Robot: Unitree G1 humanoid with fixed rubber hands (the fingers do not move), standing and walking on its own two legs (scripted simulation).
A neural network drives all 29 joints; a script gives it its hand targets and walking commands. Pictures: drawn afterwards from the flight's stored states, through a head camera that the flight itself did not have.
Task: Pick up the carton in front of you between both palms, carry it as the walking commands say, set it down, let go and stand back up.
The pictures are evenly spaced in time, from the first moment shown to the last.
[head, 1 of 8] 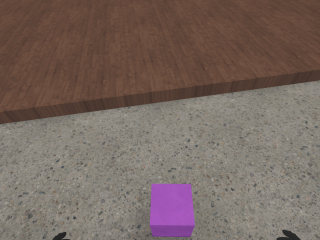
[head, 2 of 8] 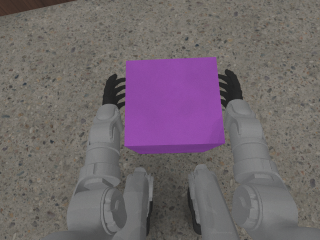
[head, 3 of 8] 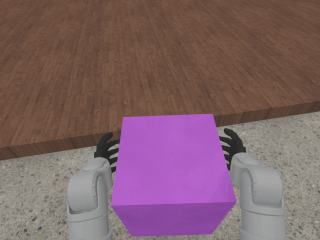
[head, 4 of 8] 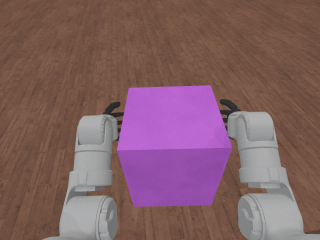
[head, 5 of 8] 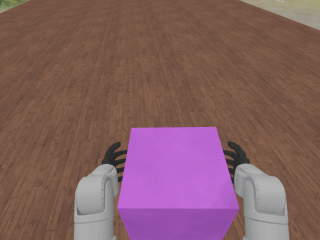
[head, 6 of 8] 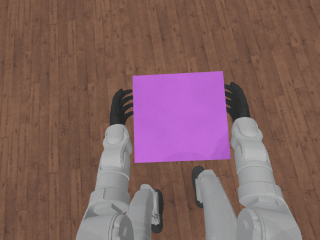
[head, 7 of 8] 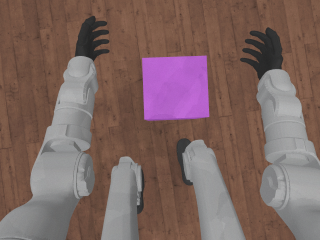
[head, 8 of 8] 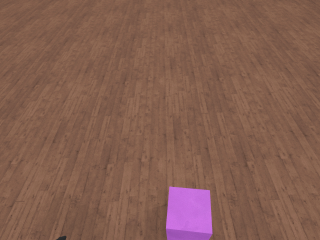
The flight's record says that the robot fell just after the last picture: no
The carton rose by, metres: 0.94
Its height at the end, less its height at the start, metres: +0.14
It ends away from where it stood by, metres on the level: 2.88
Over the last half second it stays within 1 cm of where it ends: yes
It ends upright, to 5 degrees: yes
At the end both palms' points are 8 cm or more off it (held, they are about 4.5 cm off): yes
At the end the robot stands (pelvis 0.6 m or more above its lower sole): yes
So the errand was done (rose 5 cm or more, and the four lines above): yes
